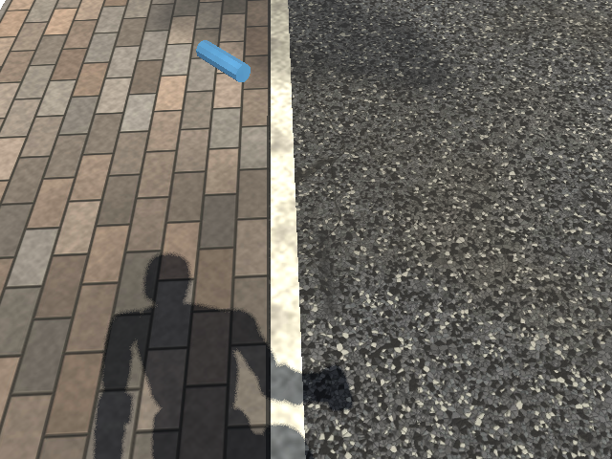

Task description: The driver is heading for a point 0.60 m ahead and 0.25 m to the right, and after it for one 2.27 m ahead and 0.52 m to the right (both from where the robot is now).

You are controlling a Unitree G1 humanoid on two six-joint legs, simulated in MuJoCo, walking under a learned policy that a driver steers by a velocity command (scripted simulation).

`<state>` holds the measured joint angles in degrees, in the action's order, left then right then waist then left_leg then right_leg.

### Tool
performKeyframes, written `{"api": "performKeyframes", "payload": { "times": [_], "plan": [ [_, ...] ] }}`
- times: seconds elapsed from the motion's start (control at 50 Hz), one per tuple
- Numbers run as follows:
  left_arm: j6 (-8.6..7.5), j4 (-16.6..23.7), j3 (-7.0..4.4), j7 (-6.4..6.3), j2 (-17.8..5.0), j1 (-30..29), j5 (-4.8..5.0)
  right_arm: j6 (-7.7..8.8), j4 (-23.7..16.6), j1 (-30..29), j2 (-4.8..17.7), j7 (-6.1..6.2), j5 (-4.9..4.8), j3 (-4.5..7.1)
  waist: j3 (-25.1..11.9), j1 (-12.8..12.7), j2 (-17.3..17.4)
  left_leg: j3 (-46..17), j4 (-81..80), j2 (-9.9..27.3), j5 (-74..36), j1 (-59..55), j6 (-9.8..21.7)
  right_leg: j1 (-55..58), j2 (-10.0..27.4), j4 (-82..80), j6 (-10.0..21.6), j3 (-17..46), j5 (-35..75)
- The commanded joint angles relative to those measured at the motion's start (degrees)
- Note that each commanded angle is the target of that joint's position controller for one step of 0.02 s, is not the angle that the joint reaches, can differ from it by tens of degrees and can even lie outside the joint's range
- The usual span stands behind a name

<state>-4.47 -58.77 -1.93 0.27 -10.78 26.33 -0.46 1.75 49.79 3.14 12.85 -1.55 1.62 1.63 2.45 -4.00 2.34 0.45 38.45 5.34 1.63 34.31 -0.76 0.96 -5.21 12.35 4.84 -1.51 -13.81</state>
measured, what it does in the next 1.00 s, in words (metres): walks ahead, turning right: left foot, then right foot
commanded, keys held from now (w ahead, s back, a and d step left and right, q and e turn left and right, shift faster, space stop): e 1.00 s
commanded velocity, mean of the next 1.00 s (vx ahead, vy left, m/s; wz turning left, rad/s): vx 0.11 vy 0.00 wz -0.54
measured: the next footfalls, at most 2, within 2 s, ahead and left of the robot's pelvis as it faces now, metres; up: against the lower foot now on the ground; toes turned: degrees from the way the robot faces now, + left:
left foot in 0.12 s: +0.24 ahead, +0.11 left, +0.00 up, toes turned -2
right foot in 0.58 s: +0.15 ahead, -0.10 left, +0.00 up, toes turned -24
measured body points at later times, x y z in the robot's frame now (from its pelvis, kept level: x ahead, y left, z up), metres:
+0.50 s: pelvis +0.12 +0.03 -0.01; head +0.15 +0.02 +0.44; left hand +0.32 +0.24 -0.13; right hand +0.12 -0.25 -0.14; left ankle +0.20 +0.12 -0.74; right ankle +0.13 -0.09 -0.71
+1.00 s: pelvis +0.12 +0.01 -0.01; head +0.15 -0.01 +0.44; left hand +0.37 +0.19 -0.12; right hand +0.09 -0.29 -0.12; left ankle +0.19 +0.12 -0.72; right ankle +0.11 -0.08 -0.74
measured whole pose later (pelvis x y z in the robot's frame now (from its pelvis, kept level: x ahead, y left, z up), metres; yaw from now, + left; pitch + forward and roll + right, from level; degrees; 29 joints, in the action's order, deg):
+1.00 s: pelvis +0.12 +0.01 -0.01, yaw -35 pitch +1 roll +1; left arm 2.6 -43.6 -4.5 0.7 -16.4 12.3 -1.1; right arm -2.7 43.6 9.0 15.3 1.7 0.4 3.2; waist 2.9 -1.7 -0.5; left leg -2.7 43.0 -1.5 24.1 21.5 -1.3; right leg -17.7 -7.0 26.4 3.7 8.6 -9.3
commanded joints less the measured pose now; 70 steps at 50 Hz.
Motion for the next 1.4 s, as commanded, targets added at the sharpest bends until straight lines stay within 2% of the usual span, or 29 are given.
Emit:
{"api": "performKeyframes", "payload": {
  "times": [0.02,0.06,0.1,0.12,0.14,0.16,0.2,0.24,0.3,0.38,0.54,0.56,0.58,0.6,0.62,0.66,0.72,0.76,0.92,1.0,1.04,1.06,1.08,1.1,1.12,1.16,1.2,1.34,1.4],
  "plan": [
    [-0.08,1.9,-1.88,-0.68,-9.48,1.82,-0.41,1.25,-5.12,-5.99,3.39,0.63,-0.42,0.34,2.67,0.68,-6.39,1.74,-3.97,-3.36,0.02,-1.1,0.11,-1.39,14.54,2.47,6.66,9.68,33.65],
    [0.34,2.48,-2.31,-1.08,-10.19,0.23,-0.66,2.15,-4.48,-2.28,4.64,1.37,-0.62,0.65,0.58,2.36,-7.58,0.84,-6.99,-5.11,2.57,-7.44,1.36,-0.98,13.82,8.61,4.52,10.24,42.2],
    [0.36,3.66,-2.64,-1.05,-10.56,-3.01,0.25,3.59,-1.03,9.49,7.33,2.37,-0.07,1.71,-4.6,7.41,-5.97,0.87,-15.01,-5.63,-4.12,-22.75,3.4,-3.99,10.18,21.54,1.59,9.52,42.09],
    [0.07,5.93,-2.16,-1.05,-8.39,-3.68,1.42,4.51,-0.01,17.36,11.35,3.03,1.41,2.73,-11.83,9.57,-1.43,-6.54,-12.78,4.57,-19.65,-37.96,5.63,-13.58,6.9,35.02,0.0,8.2,25.38],
    [0.71,6.7,-1.05,-1.96,-1.86,5.15,3.61,3.99,-1.41,18.62,16.18,2.64,1.82,3.71,-22.54,6.47,11.02,-23.28,-8.27,24.5,-47.35,-53.78,13.49,-28.01,-1.71,53.85,-1.48,2.15,-21.83],
    [1.97,5.22,-2.64,-2.78,-8.16,6.55,1.77,2.57,-2.36,17.23,13.56,2.33,-0.65,3.64,-25.62,6.42,7.08,-25.89,-10.14,23.4,-45.3,-48.95,16.05,-29.01,0.32,60.25,-1.16,4.52,-23.35],
    [3.12,5.96,-3.31,-1.94,-7.71,-0.82,-0.09,1.94,-3.76,8.92,5.48,2.81,-0.68,1.31,-10.98,4.1,2.52,-13.14,-15.33,16.28,-32.45,-34.55,12.96,-31.5,4.69,58.79,-2.47,4.43,-15.82],
    [4.73,6.73,-3.59,-0.61,-6.64,-2.73,-1.17,1.71,-3.61,7.22,4.45,3.82,-0.64,0.85,-6.08,2.59,5.64,-6.24,-19.3,12.28,-27.08,-26.12,11.54,-29.53,6.37,56.18,-4.32,3.7,-11.59],
    [6.6,7.89,-3.63,-0.05,-5.58,-2.91,-1.02,2.11,-3.39,7.66,6.01,3.77,-0.38,1.32,-7.27,1.1,4.28,-1.77,-20.8,12.32,-25.81,-22.09,13.07,-27.06,5.55,55.2,-5.31,2.34,-9.15],
    [8.28,11.51,-3.06,1.01,-5.64,-9.48,-1.23,1.37,-3.72,6.52,7.1,3.57,0.07,1.79,-5.57,1.55,5.84,2.38,-23.4,12.19,-8.98,-18.9,12.67,-26.84,7.63,44.55,-5.16,0.76,-4.16],
    [8.05,16.87,-2.74,1.97,-7.48,-15.49,-0.75,-1.52,-3.78,8.39,12.09,2.59,-0.19,3.88,-5.27,3.62,4.85,5.08,-17.16,15.01,7.96,-19.55,8.82,-16.54,6.01,23.37,-2.42,-3.72,-5.9],
    [7.39,16.34,-2.91,1.71,-8.02,-13.68,-0.82,-2.06,-3.3,9.65,11.82,2.49,-0.05,4.05,-5.39,3.02,2.28,6.67,-12.89,13.77,9.6,-17.74,6.16,-12.28,5.24,17.43,-1.57,-2.72,-2.74],
    [6.41,15.9,-3.56,1.05,-10.97,-11.52,-1.18,-2.8,-2.71,12.65,9.88,2.1,0.27,3.9,-4.87,2.75,-7.4,10.85,-2.09,9.5,15.33,-14.17,2.22,-9.15,10.54,6.56,-0.05,7.04,-0.61],
    [6.04,17.92,-5.48,0.48,-19.99,-12.51,-1.03,-3.44,-6.66,12.11,4.91,2.19,-0.36,2.57,-2.47,3.77,-23.74,13.2,10.65,-1.86,35.49,1.14,-2.84,-7.54,26.8,0.99,7.03,31.55,11.15],
    [6.18,16.44,-6.14,0.03,-19.66,-8.02,-1.02,-4.5,-7.25,6.37,8.0,3.01,0.28,3.03,-2.26,-0.45,-13.65,3.01,19.63,-2.42,34.79,0.97,-2.57,-10.51,27.07,3.0,11.96,28.78,18.55],
    [6.47,16.67,-4.65,-0.62,-14.77,-13.73,-0.62,-4.49,-6.58,8.04,7.0,2.9,-1.2,2.96,-1.22,4.01,-9.93,-0.91,21.16,-1.71,24.89,0.09,-1.73,-12.4,19.37,4.21,9.36,19.12,16.73],
    [6.37,18.64,-3.65,-0.6,-11.67,-17.75,0.14,-3.79,-5.34,10.26,8.68,2.51,0.42,3.72,-5.57,5.1,-9.25,-0.81,23.45,-3.37,19.6,-1.77,-1.2,-9.3,15.11,6.12,8.08,15.76,23.54],
    [5.98,18.31,-3.97,-0.32,-12.68,-15.69,0.28,-4.06,-6.04,9.49,7.64,2.39,-0.14,3.52,-6.45,4.48,-7.11,-1.51,21.9,-3.59,19.57,-1.51,-1.69,-7.56,15.36,6.44,8.63,17.15,23.47],
    [6.34,18.17,-4.88,-0.05,-15.01,-12.63,-0.66,-4.14,-9.24,5.7,7.12,3.23,-0.9,2.77,-5.31,1.99,-8.76,-2.96,8.6,-5.89,22.43,-5.94,-1.22,-8.62,15.14,7.0,9.8,25.57,15.26],
    [6.7,18.44,-5.16,0.51,-15.38,-14.58,-0.67,-3.39,-10.03,7.69,7.4,3.61,-1.59,2.54,-6.2,3.0,-9.52,-3.04,0.59,-8.15,23.05,-13.54,0.29,-11.07,13.77,8.39,7.96,29.55,18.43],
    [6.99,18.64,-5.07,0.56,-14.94,-17.24,-0.15,-2.83,-9.17,11.98,6.89,3.97,-1.68,2.33,-6.47,5.75,-9.07,-2.25,-10.69,-8.79,17.64,-21.49,1.37,-14.06,11.5,10.15,4.93,29.2,16.53],
    [7.0,18.82,-4.67,0.22,-13.7,-17.76,0.37,-2.38,-8.63,14.07,7.72,4.36,-1.26,2.48,-6.46,6.79,-7.37,-3.76,-18.99,-6.39,13.04,-27.53,2.19,-18.16,8.99,12.32,1.87,27.46,10.8],
    [6.79,19.13,-3.67,-0.05,-9.91,-15.4,0.55,-2.12,-9.38,13.13,12.19,4.82,-0.2,3.19,-6.35,4.94,2.89,-15.84,-25.92,5.86,17.1,-31.33,4.96,-24.26,3.28,21.2,-1.73,20.67,-3.02],
    [6.62,19.46,-3.87,-0.57,-10.24,-14.79,0.31,-2.43,-11.11,8.17,16.9,4.43,-0.01,4.14,-3.51,4.0,12.44,-29.06,-28.37,16.05,11.26,-27.31,11.63,-31.79,-6.46,30.91,-3.52,9.07,-16.89],
    [6.74,18.52,-4.51,-0.68,-13.54,-14.44,-1.53,-2.48,-11.19,8.56,14.04,3.91,0.35,3.65,-3.12,4.03,7.07,-27.68,-26.45,17.16,5.48,-22.57,15.43,-28.65,-2.45,41.99,-3.9,10.62,-18.41],
    [7.18,16.0,-4.72,0.05,-12.91,-11.73,-0.89,-2.26,-11.86,2.81,8.66,3.3,-0.48,2.03,-0.97,0.68,2.72,-16.44,-24.31,9.45,0.5,-19.74,12.84,-26.13,-1.84,48.69,-4.58,10.94,-11.9],
    [7.55,15.14,-4.28,0.67,-11.9,-10.71,-0.84,-1.96,-11.64,2.87,8.45,3.51,-0.59,1.87,-1.84,1.26,6.16,-11.06,-22.3,5.73,-6.84,-24.07,11.49,-27.3,-2.02,48.93,-6.1,9.68,-9.99],
    [8.08,14.77,-1.66,-0.15,-8.75,-15.95,0.38,-2.25,-7.27,9.48,10.43,2.67,-0.28,2.23,-3.88,6.06,8.55,-9.93,-17.62,6.05,-14.69,-30.4,12.35,-17.61,0.98,23.81,-6.66,3.08,-13.14],
    [7.08,12.51,-1.06,-0.99,-8.59,-12.63,0.18,-2.76,-5.57,9.5,10.67,2.3,-0.83,2.35,-3.7,3.34,5.96,-9.42,-14.19,4.97,-16.77,-26.48,8.64,-6.8,2.55,3.19,-4.55,2.81,5.07]
  ]
}}
Over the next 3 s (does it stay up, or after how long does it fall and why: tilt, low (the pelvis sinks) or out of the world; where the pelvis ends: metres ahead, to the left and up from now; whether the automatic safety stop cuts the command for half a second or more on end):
stays up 0.52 -0.29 -0.01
